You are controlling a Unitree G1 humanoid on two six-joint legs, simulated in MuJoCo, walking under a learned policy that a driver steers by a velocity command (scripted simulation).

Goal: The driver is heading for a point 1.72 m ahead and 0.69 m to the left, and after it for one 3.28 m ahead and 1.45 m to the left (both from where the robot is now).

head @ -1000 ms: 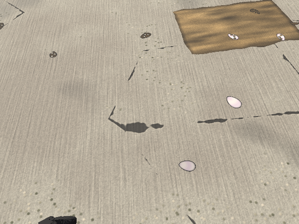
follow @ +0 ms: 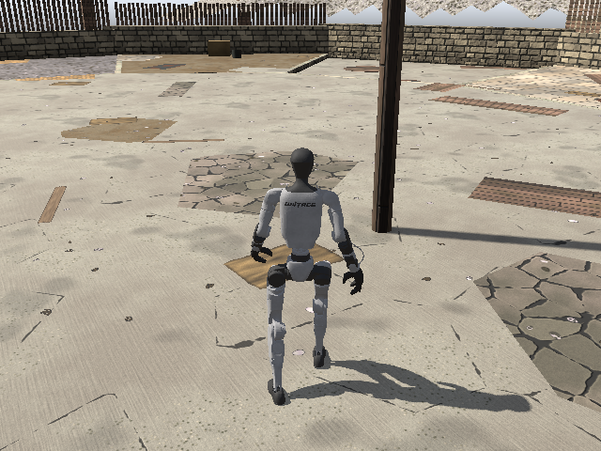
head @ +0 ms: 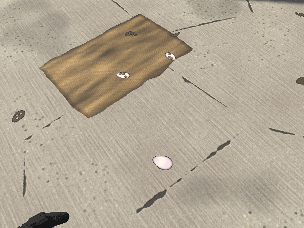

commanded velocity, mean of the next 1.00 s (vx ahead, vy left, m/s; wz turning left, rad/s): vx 0.07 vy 0.00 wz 0.34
